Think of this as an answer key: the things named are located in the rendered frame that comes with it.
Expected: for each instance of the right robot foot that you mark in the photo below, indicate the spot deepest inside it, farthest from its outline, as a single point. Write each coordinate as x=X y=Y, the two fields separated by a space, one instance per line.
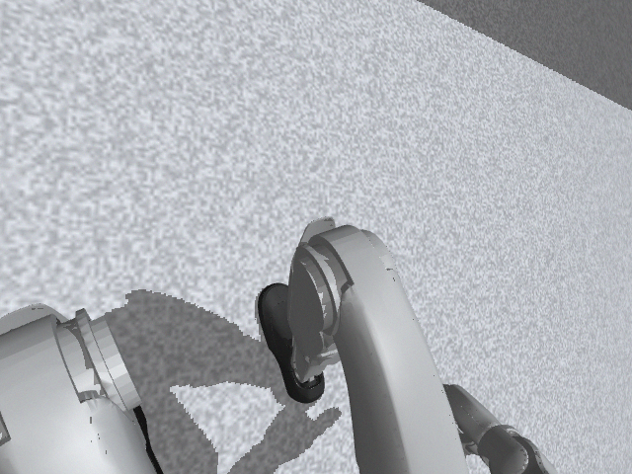
x=272 y=305

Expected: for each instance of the right robot arm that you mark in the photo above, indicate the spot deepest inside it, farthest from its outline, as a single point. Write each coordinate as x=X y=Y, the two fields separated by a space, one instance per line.
x=505 y=451

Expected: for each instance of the right robot hand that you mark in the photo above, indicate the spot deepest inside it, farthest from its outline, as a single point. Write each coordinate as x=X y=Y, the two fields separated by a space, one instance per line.
x=470 y=416

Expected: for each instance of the left robot foot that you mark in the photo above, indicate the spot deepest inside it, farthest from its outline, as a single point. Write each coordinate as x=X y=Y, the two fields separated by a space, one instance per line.
x=142 y=422

